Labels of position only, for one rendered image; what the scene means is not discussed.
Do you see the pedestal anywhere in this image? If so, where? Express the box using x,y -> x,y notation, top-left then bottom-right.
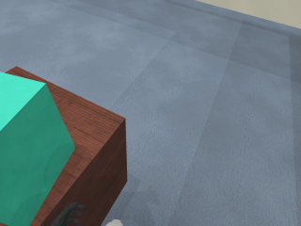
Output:
0,66 -> 128,226

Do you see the left robot hand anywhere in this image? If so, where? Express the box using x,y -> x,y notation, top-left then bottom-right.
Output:
50,202 -> 86,226

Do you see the carton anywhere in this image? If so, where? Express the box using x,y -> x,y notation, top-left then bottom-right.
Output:
0,72 -> 75,226

